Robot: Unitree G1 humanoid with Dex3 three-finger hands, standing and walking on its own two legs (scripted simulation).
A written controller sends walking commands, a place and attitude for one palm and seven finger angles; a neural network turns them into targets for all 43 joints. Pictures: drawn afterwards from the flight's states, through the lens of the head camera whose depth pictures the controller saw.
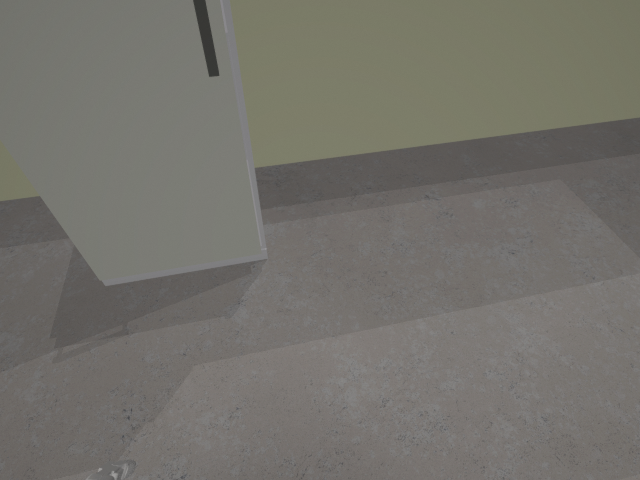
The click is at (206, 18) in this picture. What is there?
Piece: fridge door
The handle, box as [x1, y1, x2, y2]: [193, 0, 218, 76]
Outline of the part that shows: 193,0 209,76 218,75 205,1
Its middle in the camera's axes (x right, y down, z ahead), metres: -0.26 -0.53 +0.79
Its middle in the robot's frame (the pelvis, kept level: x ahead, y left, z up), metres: +0.96 +0.32 +0.24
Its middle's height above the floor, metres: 1.01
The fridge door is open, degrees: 0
